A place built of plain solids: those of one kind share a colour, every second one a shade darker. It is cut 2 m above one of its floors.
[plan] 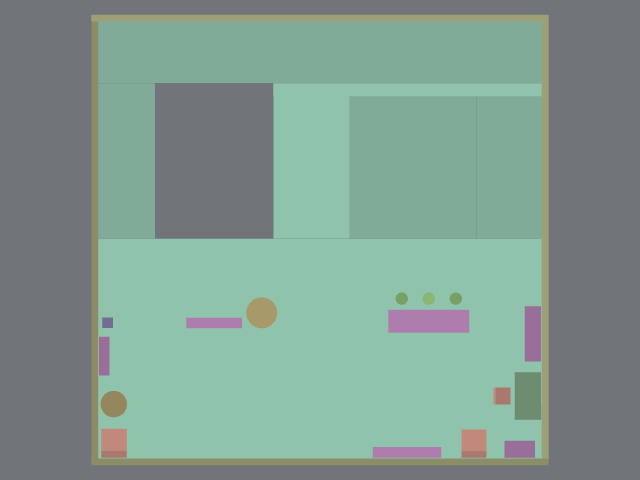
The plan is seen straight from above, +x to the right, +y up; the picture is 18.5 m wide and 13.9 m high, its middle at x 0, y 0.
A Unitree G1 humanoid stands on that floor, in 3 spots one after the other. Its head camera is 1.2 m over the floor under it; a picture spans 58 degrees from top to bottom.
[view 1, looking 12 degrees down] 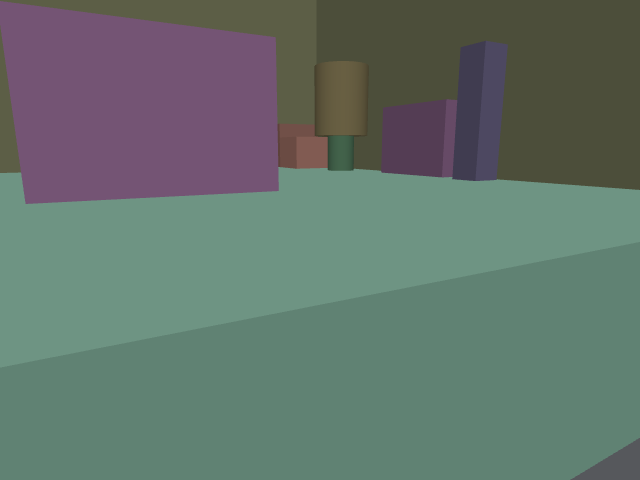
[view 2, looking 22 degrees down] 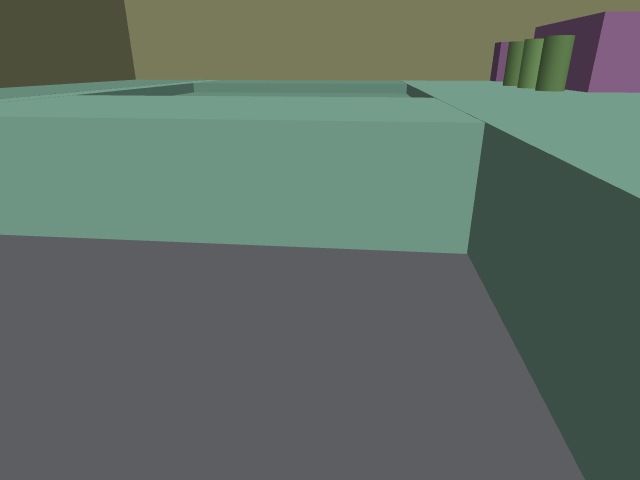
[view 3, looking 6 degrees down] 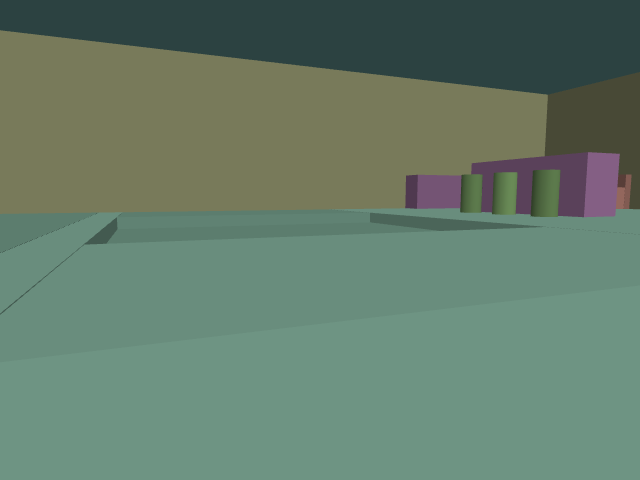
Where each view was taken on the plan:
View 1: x -2.54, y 0.80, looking -119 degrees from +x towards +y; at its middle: floor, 1.56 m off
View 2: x -4.16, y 0.76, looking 6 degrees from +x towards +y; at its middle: floor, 3.04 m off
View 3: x -2.34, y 3.79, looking -22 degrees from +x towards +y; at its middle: floor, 3.12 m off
